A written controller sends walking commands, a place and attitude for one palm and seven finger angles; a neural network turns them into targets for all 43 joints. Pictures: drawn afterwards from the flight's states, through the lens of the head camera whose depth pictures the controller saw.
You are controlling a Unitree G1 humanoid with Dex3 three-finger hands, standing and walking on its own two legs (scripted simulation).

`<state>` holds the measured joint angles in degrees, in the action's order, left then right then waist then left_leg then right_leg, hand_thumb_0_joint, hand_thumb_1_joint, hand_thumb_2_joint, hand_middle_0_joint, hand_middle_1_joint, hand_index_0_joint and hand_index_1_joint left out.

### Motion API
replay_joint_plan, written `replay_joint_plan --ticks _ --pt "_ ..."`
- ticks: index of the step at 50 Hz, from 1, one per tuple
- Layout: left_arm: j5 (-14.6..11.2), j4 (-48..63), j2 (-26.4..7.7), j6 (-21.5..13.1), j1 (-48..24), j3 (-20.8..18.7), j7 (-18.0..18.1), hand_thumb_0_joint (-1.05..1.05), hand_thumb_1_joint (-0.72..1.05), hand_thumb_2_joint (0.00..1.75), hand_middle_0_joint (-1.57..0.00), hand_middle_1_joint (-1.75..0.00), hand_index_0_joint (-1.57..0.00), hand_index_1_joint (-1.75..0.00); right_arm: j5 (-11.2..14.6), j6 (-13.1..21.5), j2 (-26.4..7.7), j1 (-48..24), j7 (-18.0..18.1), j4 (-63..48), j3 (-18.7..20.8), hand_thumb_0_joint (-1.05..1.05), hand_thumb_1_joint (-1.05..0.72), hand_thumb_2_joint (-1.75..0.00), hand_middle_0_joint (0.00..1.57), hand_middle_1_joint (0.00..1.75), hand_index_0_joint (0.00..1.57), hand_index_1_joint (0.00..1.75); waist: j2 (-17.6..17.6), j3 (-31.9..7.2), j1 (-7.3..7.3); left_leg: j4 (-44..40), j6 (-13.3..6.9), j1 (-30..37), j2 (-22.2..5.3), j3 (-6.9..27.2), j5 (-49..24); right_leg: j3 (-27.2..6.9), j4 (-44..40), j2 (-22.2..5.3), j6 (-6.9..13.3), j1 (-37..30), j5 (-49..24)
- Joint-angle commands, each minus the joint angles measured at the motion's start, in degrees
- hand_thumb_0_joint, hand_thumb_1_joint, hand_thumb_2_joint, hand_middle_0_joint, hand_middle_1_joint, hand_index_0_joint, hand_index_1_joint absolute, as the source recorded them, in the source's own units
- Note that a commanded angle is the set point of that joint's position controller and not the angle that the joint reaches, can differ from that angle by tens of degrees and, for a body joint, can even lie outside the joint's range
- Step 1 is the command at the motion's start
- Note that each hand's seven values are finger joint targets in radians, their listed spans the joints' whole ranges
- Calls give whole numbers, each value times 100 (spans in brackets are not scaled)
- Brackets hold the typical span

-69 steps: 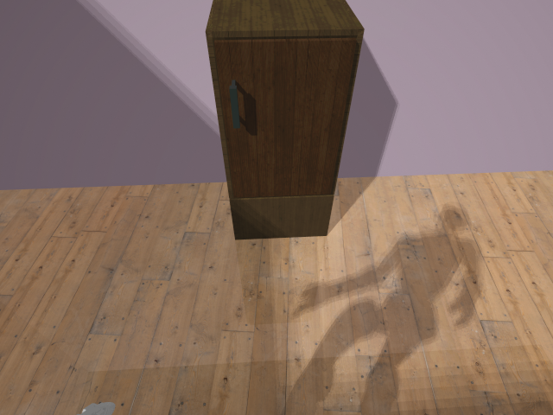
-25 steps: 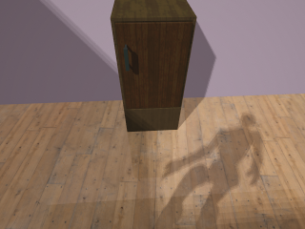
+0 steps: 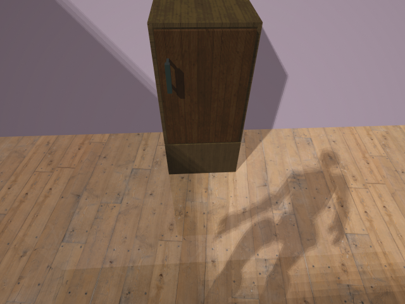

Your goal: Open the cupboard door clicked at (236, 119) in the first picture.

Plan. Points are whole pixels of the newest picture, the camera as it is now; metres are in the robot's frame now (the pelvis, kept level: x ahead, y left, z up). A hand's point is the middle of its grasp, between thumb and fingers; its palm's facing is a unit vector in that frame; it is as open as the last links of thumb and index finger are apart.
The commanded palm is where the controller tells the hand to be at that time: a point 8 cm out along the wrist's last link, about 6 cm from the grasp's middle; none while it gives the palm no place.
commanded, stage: look at it before walking up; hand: left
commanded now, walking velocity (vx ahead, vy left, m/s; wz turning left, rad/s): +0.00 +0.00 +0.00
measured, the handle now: (168, 76) +0.95 +0.20 -0.05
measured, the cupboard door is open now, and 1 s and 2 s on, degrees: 0 0 0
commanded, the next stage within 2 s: take the last steps up to it in 0.06 s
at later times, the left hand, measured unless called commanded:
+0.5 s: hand out of the picture +0.02 +0.20 -0.20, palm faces +0.04 -0.98 -0.17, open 7.4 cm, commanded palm none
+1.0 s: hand (156, 240) +0.32 +0.15 -0.18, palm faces +0.06 -0.98 -0.19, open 7.4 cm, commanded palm none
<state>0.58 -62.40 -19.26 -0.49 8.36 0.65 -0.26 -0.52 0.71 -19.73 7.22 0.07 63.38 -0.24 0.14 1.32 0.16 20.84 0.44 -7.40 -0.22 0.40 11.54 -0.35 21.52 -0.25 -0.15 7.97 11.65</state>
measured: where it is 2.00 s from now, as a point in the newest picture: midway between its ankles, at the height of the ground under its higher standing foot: (209, 268)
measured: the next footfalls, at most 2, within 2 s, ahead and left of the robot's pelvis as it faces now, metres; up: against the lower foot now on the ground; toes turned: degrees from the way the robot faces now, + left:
right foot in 0.88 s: +0.33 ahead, -0.13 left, +0.00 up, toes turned -5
left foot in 1.28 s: +0.39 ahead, +0.09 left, +0.00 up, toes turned +14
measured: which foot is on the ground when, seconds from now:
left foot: down 0.00-0.88, up 0.90-1.00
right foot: down 0.00-0.52, up 0.54-0.86, down 0.88-1.00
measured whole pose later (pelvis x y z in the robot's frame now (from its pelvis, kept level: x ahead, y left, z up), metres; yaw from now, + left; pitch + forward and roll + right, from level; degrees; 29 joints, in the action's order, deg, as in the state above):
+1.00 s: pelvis +0.22 -0.03 -0.03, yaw +4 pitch -2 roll -1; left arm 0.8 -57.5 -9.5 -4.1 7.3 -2.6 0.1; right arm -0.9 0.9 -8.6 24.9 1.0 67.1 2.7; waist 1.8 4.9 -2.6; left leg 69.9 -2.2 -18.2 -4.2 -0.5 25.0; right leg 9.8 35.7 -1.9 2.6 19.7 13.6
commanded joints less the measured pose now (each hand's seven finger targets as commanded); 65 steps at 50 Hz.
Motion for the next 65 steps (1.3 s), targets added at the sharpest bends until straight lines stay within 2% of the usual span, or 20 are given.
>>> replay_joint_plan --ticks 1,9,11,16,23,25,26,27,29,39,42,43,44,45,48,52,62,63,64,65 --pt "9 400 -1212 -119 -220 -266 94 0 90 90 -20 -30 -20 -30 14 138 -1147 -290 73 -362 220 0 -90 -90 20 30 20 30 8 -286 -1 -348 -202 63 -657 562 -831 -585 -377 -656 183 4 -727" --pt "3 374 -1212 -126 -211 -258 98 0 90 90 -20 -30 -20 -30 16 134 -1148 -282 71 -336 213 0 -90 -90 20 30 20 30 -46 -297 -11 -372 -191 90 -655 560 -830 -593 -416 -674 180 -37 -774" --pt "3 188 -493 -29 209 -109 125 0 90 90 -20 -30 -20 -30 -24 27 -389 79 39 -172 42 0 -90 -90 20 30 20 30 -181 -353 -11 -259 -90 55 -591 437 -199 -531 -437 -641 63 -6 127" --pt "72 167 -591 88 633 -200 41 0 90 90 -20 -30 -20 -30 -100 -69 -295 400 -2 -186 78 0 -90 -90 20 30 20 30 -458 531 57 131 -145 -962 -275 337 1870 -921 -638 -644 247 524 2466" --pt "44 214 -371 -46 1090 -323 41 0 90 90 -20 -30 -20 -30 -68 110 74 1045 30 -233 146 0 -90 -90 20 30 20 30 -454 650 -79 978 -233 -1076 -246 0 1260 -987 -204 -901 619 578 1990" --pt "45 269 -82 -62 944 -303 27 0 90 90 -20 -30 -20 -30 -69 178 19 1620 51 -66 195 0 -90 -90 20 30 20 30 462 723 -329 199 -447 -327 -651 735 1067 -323 895 -379 404 1308 1531" --pt "41 399 179 -86 699 -272 8 0 90 90 -20 -30 -20 -30 -99 227 -305 2274 90 136 312 0 -90 -90 20 30 20 30 1516 686 -559 -545 -857 408 -1477 2067 886 482 2428 130 160 2188 1345" --pt "82 632 250 -161 221 -232 43 0 90 90 -20 -30 -20 -30 -118 263 -308 2829 172 287 337 0 -90 -90 20 30 20 30 1548 954 -725 -846 -1236 1092 -1971 2958 -545 372 3412 156 111 3313 2017" --pt "89 622 235 -231 197 -304 50 0 90 90 -20 -30 -20 -30 -91 318 22 2903 256 315 229 0 -90 -90 20 30 20 30 792 855 -573 -388 -1423 1430 -2093 2477 -2893 7 4103 -306 136 3672 1810" --pt "12 757 781 -151 -156 -330 -141 0 90 90 -20 -30 -20 -30 -84 390 289 2415 295 282 302 0 -90 -90 20 30 20 30 873 596 -197 -557 -883 295 -1251 606 -2798 815 1786 -187 151 1608 147" --pt "51 354 467 -212 1176 -461 -66 0 90 90 -20 -30 -20 -30 -24 358 218 2262 261 266 355 0 -90 -90 20 30 20 30 393 -119 442 963 -582 -71 -1037 234 -3305 880 1057 39 287 -353 -514" --pt "89 162 124 -281 1841 -561 -12 0 90 90 -20 -30 -20 -30 9 354 367 2318 204 231 343 0 -90 -90 20 30 20 30 -78 -481 723 2110 -390 -927 -841 89 -2282 304 900 -474 469 -1555 -444" --pt "134 73 -449 -335 2411 -714 76 0 90 90 -20 -30 -20 -30 63 361 779 2620 150 135 275 0 -90 -90 20 30 20 30 -1503 -1201 826 4135 -180 -2093 -38 -298 1028 -1982 253 -2192 1063 -2503 -45" --pt "18 14 -639 -305 2465 -727 83 0 90 90 -20 -30 -20 -30 48 313 772 2410 167 17 291 0 -90 -90 20 30 20 30 -1386 -1213 720 5417 -315 -2336 -45 99 2210 -2971 -529 -2732 1291 -1887 618" --pt "34 334 79 -267 1007 -534 131 0 90 90 -20 -30 -20 -30 -54 209 897 1754 70 -134 348 0 -90 -90 20 30 20 30 -679 348 173 5590 -335 -2513 -733 106 1125 -1742 -1004 -2178 1061 481 1752" --pt "108 419 437 -326 680 -401 156 0 90 90 -20 -30 -20 -30 -116 1 1089 2042 21 -94 353 0 -90 -90 20 30 20 30 -474 342 -323 4485 -111 -1762 -816 -196 733 -211 -1165 -1649 849 1512 790" --pt "92 306 222 -249 1138 -465 70 0 90 90 -20 -30 -20 -30 -91 205 824 1324 -77 -535 373 0 -90 -90 20 30 20 30 -105 387 -285 1142 -39 -103 -373 -881 341 69 -391 -1184 825 1619 1454" --pt "68 344 369 -230 1175 -429 42 0 90 90 -20 -30 -20 -30 -100 247 556 1784 -34 -408 418 0 -90 -90 20 30 20 30 526 183 -473 634 -101 465 -582 -456 707 336 544 -837 647 1783 1318" --pt "22 447 708 -228 1244 -380 -7 0 90 90 -20 -30 -20 -30 -170 299 -1 2319 16 -304 546 0 -90 -90 20 30 20 30 1937 58 -622 -413 -599 956 -1861 1561 1314 879 2308 -174 280 2625 1507" --pt "66 630 614 -269 1029 -383 -14 0 90 90 -20 -30 -20 -30 -147 257 -253 2512 78 -300 569 0 -90 -90 20 30 20 30 1944 95 -636 -943 -1113 1060 -2589 2614 882 684 3595 24 198 3204 2145"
